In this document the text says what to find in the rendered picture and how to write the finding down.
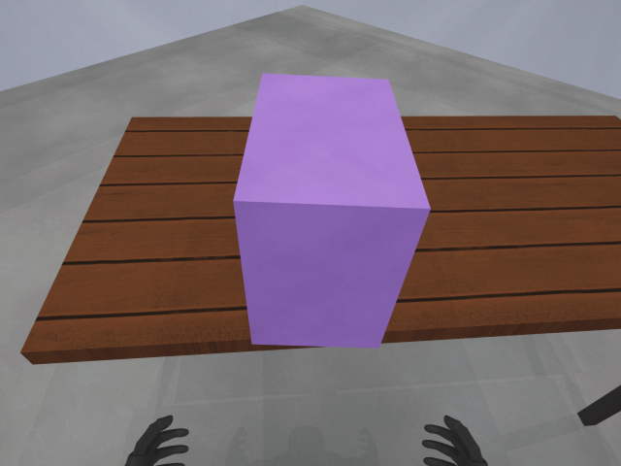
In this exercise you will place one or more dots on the carton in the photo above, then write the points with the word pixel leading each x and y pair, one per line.
pixel 329 209

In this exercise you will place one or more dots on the robot left hand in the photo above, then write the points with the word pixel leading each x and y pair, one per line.
pixel 146 452

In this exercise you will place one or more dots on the table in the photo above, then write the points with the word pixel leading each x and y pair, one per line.
pixel 523 237

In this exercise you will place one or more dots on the robot right hand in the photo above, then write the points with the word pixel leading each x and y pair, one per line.
pixel 465 452

